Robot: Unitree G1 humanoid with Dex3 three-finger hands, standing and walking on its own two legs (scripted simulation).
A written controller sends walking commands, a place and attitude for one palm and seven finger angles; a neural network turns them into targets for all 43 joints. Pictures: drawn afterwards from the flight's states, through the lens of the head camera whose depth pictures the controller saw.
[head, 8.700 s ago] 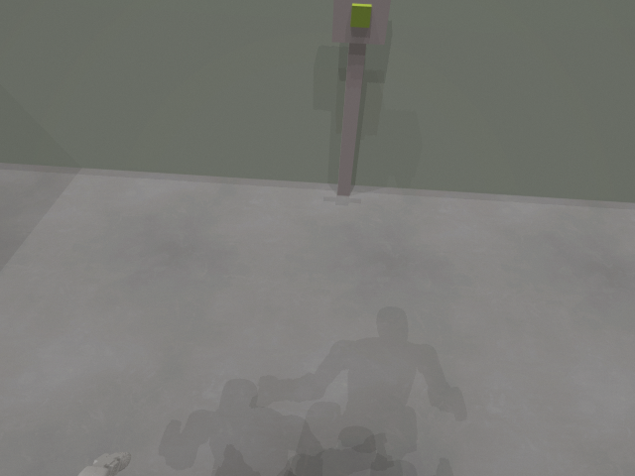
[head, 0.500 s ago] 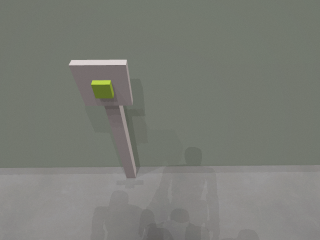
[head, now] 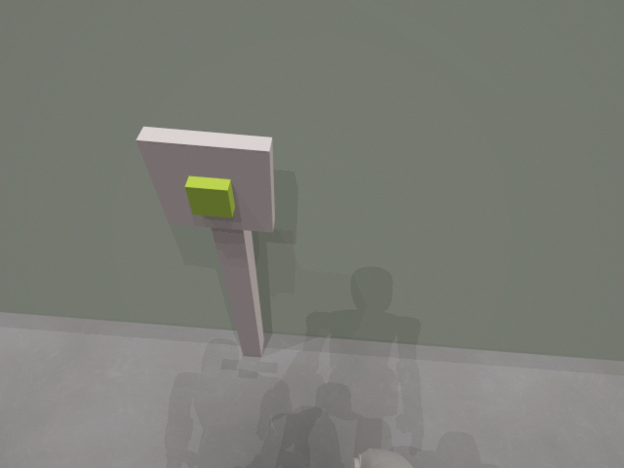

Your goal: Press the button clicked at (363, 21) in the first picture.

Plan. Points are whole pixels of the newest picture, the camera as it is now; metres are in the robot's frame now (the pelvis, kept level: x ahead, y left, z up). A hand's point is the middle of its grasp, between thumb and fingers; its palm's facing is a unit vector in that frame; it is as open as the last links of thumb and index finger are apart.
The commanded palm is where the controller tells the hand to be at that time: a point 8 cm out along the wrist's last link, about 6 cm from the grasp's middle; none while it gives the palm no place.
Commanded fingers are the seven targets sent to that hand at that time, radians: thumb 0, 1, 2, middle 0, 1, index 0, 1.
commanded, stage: come to a stop and stand still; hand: left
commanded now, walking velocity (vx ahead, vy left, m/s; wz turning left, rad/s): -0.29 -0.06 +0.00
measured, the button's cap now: (211, 195) +0.48 +0.18 +0.04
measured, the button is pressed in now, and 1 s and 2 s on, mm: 0 0 0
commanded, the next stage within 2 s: look again from close up in 1.12 s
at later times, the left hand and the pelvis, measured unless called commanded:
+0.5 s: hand out of the picture +0.12 +0.16 -0.17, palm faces +0.06 -0.97 -0.22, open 7.4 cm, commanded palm none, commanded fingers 0.00 0.90 0.90 -0.20 -0.30 -0.20 -0.30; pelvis +0.04 -0.03 -0.01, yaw +2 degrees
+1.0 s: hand out of the picture +0.00 +0.21 -0.16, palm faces +0.05 -0.96 -0.26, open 7.4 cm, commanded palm none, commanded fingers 0.00 0.90 0.90 -0.20 -0.30 -0.20 -0.30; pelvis -0.01 +0.02 +0.00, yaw +1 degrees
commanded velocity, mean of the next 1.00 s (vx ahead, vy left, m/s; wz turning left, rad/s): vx -0.08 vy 0.03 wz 0.00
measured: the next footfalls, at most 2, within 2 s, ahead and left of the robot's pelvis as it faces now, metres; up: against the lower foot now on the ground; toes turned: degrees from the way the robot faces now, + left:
right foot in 0.18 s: +0.13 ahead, -0.09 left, +0.00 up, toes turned +4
left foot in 0.60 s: +0.05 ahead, +0.11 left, +0.00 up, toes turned +4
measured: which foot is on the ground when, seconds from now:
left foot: down 0.00-0.20, up 0.22-0.58, down 0.60-1.00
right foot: up 0.00-0.16, down 0.18-1.00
